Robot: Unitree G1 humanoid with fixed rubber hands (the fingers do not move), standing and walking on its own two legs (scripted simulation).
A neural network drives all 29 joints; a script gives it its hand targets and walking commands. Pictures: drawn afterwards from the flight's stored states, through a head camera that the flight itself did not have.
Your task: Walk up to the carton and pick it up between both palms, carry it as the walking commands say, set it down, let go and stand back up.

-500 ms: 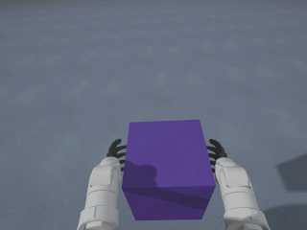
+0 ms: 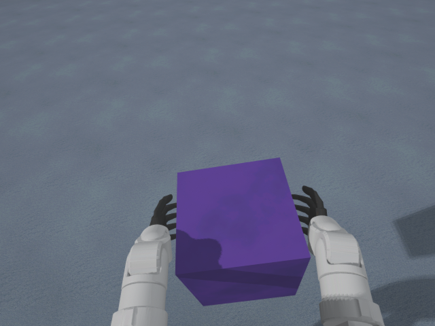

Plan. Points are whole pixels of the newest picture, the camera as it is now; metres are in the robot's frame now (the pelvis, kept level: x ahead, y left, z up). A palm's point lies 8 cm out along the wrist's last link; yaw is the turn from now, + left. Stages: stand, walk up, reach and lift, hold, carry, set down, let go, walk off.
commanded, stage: reach and lift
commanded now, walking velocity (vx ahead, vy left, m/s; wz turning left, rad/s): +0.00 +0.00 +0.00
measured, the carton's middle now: (239, 236) +0.31 +0.00 -0.03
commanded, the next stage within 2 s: hold in 0.32 s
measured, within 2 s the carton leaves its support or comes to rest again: neither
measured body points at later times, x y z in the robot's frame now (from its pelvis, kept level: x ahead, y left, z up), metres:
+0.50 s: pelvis -0.05 +0.00 +0.00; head -0.11 +0.01 +0.44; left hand +0.24 +0.15 +0.03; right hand +0.25 -0.15 +0.03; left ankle +0.01 +0.09 -0.74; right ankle -0.01 -0.11 -0.74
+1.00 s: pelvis -0.02 -0.01 -0.01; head -0.08 +0.00 +0.44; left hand +0.28 +0.15 +0.03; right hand +0.28 -0.16 +0.03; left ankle +0.01 +0.09 -0.74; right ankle -0.01 -0.11 -0.74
